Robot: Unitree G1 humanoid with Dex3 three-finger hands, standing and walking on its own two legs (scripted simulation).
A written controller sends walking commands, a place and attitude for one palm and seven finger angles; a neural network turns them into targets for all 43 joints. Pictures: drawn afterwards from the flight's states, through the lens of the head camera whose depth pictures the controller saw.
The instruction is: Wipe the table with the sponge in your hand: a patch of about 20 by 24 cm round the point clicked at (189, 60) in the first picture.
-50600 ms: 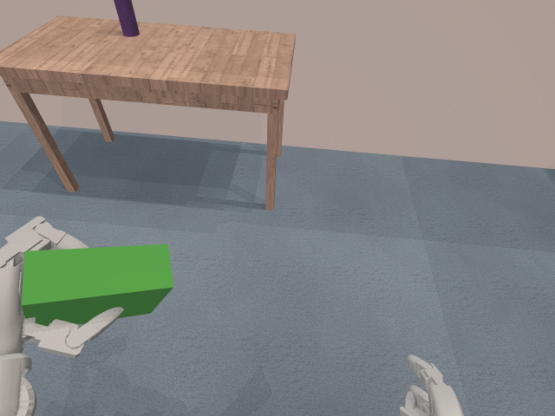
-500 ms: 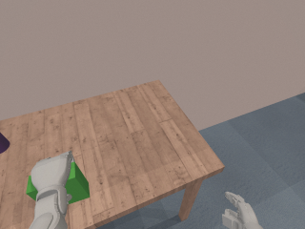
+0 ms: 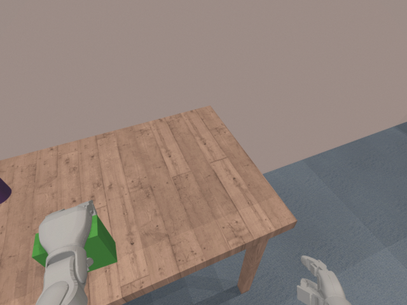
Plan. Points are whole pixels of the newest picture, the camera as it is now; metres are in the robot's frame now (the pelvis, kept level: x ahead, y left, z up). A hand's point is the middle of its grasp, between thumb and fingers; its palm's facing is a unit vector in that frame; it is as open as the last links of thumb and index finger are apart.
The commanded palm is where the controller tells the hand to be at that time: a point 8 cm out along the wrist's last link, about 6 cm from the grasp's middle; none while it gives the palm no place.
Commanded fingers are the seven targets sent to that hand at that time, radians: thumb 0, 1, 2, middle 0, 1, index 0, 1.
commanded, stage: lift the sponge slowly off the table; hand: left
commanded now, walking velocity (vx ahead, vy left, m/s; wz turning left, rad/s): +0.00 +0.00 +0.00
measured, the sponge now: (83, 253) +0.22 +0.30 -0.05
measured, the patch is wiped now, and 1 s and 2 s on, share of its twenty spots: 1.00 1.00 1.00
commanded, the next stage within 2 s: bring the sponge back beside the body in 2.00 s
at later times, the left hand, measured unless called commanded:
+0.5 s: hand (76, 245) +0.21 +0.29 +0.01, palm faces -0.04 -0.14 -0.99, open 9.5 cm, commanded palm +0.19 +0.28 +0.07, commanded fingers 0.00 0.10 1.30 -1.20 -1.60 -1.20 -1.60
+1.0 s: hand (80, 238) +0.22 +0.27 +0.04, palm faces +0.00 -0.17 -0.99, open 9.4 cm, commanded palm +0.18 +0.27 +0.11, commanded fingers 0.00 0.10 1.30 -1.20 -1.60 -1.20 -1.60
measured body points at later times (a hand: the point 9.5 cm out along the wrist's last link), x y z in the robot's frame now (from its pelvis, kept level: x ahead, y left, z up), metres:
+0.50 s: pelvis +0.01 +0.01 +0.00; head +0.00 -0.01 +0.45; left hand +0.21 +0.29 +0.06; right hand +0.23 -0.20 -0.08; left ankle -0.02 +0.06 -0.73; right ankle -0.02 -0.09 -0.73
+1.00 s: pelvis +0.00 +0.00 +0.01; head -0.01 -0.02 +0.46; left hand +0.21 +0.27 +0.09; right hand +0.25 -0.19 -0.07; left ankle -0.02 +0.06 -0.73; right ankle -0.02 -0.09 -0.73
